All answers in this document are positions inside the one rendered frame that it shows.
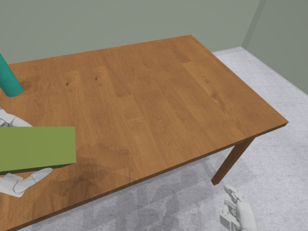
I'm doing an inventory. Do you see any left robot hand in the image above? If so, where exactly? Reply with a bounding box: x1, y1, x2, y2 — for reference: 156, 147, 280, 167
0, 107, 53, 197

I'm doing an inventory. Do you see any right robot hand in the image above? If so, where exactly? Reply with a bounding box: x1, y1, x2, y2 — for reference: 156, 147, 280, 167
220, 184, 258, 231

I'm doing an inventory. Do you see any table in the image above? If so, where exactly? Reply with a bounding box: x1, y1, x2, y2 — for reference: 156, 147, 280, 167
0, 35, 289, 231

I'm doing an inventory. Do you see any sponge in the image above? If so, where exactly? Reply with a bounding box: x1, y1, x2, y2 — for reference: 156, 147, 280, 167
0, 127, 76, 175

